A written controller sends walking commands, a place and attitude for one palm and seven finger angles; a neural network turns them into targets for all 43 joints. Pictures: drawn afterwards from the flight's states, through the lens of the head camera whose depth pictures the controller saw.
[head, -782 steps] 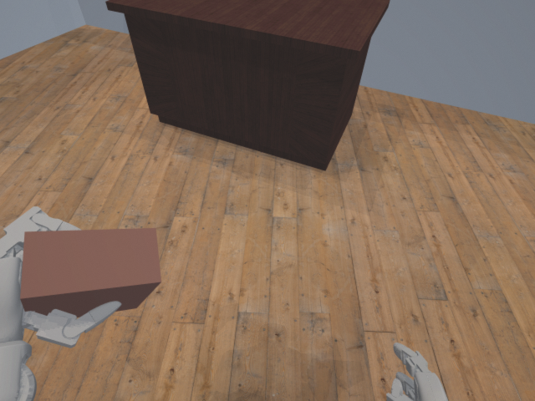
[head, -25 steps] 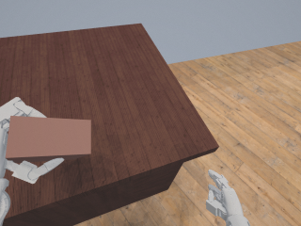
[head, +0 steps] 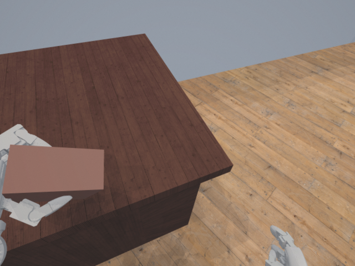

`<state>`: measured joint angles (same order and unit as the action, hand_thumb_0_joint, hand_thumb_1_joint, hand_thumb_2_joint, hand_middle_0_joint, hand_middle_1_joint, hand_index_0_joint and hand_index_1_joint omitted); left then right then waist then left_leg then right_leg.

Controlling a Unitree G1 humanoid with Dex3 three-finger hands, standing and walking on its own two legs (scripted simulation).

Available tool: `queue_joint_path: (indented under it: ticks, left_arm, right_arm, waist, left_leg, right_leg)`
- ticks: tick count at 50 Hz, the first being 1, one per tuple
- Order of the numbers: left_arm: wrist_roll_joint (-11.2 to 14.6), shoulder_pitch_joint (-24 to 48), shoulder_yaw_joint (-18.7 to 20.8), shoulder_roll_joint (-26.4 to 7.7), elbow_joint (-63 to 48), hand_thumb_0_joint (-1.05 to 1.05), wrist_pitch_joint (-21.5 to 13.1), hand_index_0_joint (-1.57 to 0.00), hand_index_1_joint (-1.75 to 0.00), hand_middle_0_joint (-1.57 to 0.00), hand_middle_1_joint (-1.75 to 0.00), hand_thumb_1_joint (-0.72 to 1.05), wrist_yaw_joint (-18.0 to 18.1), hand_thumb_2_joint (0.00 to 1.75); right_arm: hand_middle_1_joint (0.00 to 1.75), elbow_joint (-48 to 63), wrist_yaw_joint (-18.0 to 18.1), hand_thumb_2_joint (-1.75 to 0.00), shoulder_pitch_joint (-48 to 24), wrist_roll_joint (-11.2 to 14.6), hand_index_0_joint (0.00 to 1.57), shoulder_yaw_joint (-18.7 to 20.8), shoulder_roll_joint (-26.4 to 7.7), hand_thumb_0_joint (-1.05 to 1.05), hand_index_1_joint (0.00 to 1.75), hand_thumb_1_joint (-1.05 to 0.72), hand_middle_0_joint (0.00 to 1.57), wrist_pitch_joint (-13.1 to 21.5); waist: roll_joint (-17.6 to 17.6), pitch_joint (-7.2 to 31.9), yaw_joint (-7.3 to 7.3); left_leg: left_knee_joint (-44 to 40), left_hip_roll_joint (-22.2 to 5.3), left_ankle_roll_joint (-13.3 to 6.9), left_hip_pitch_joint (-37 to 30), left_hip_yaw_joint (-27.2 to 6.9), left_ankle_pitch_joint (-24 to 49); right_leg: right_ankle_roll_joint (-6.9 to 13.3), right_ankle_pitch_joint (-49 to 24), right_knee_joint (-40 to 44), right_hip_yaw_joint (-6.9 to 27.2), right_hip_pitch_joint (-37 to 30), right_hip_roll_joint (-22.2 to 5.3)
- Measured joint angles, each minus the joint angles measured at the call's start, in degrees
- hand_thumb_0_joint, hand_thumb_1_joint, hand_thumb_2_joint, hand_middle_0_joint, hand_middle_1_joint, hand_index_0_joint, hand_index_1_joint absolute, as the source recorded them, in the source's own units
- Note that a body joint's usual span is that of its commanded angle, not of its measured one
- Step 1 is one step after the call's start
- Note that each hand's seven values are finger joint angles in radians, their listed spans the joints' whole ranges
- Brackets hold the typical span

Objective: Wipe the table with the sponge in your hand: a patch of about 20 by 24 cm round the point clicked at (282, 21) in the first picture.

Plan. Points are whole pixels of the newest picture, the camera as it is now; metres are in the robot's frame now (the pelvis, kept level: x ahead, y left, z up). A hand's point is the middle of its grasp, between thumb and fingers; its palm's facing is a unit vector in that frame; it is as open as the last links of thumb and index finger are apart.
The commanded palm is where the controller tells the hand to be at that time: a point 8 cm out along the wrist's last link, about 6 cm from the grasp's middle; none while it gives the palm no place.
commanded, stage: shuffle to correct the standing spot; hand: left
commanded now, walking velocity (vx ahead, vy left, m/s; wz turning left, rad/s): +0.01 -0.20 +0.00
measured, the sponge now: (68, 177) +0.23 +0.21 +0.14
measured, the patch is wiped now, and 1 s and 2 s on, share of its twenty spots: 0.00 0.00 0.00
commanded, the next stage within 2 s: none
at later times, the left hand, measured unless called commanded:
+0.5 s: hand (37, 170) +0.23 +0.25 +0.16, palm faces +0.31 -0.85 -0.42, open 10.1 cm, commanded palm +0.17 +0.28 +0.18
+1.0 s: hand (35, 173) +0.22 +0.25 +0.16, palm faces +0.31 -0.84 -0.44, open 10.1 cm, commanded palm +0.16 +0.28 +0.18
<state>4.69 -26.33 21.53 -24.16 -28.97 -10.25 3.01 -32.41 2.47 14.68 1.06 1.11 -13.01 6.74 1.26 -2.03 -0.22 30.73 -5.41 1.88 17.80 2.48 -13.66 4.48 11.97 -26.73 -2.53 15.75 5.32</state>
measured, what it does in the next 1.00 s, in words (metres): stands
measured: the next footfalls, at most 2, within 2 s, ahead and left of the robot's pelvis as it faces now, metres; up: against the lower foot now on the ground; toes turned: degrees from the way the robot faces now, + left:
none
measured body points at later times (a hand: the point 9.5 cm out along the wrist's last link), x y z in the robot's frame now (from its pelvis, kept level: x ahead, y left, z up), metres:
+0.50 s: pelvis +0.01 +0.00 +0.00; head +0.05 +0.02 +0.45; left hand +0.21 +0.29 +0.18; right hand +0.19 -0.22 -0.07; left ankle +0.03 +0.15 -0.73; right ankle +0.02 -0.07 -0.73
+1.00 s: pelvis +0.01 +0.00 +0.00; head +0.04 +0.02 +0.45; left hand +0.20 +0.29 +0.19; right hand +0.18 -0.24 -0.08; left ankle +0.03 +0.15 -0.73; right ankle +0.02 -0.07 -0.73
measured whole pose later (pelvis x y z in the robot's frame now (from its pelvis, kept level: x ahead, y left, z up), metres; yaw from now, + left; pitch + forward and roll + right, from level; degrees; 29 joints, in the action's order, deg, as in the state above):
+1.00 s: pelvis +0.01 +0.00 +0.00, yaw +1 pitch +1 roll -1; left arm 4.9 -27.2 22.4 -25.0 -31.2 -8.7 3.6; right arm -31.5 1.9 12.7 1.4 0.9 -11.9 5.3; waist 0.9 -3.7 0.2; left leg 32.6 -5.3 2.2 17.9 1.5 -15.3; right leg 4.5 13.7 -28.2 -3.5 15.3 5.2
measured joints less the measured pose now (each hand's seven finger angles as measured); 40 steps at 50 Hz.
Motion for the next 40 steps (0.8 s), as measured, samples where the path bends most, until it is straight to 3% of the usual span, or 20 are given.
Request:
queue_joint_path:
  ticks: [23, 40]
  left_arm:
    - [-0.1, 1.4, 0.0, 0.2, -1.3, -0.01, 1.4, -0.74, -1.35, -0.71, -1.35, -0.49, -0.1, 1.02]
    - [0.4, -0.8, 1.0, -1.1, -3.0, -0.01, 1.7, -0.74, -1.35, -0.71, -1.35, -0.49, 0.2, 1.02]
  right_arm:
    - [0.3, 1.7, -0.8, -0.9, -2.7, 0.0, 0.21, -1.2, 2.1, 0.01, 0.3, -0.91, 0.2, -0.9]
    - [0.3, 1.1, -0.7, -0.9, -2.6, 0.1, 0.21, -0.3, 1.4, 0.01, 0.3, -0.91, 0.2, -1.5]
  waist:
    - [0.1, -1.7, 1.57]
    - [0.0, -2.1, 0.38]
  left_leg:
    - [1.5, 0.3, 0.3, -0.3, -0.2, -1.5]
    - [2.6, 0.0, 0.6, 0.0, -0.9, -2.3]
  right_leg:
    - [-0.2, 1.9, -2.0, -0.2, -0.2, -0.3]
    - [0.3, 2.7, -2.5, -0.9, -0.3, -0.1]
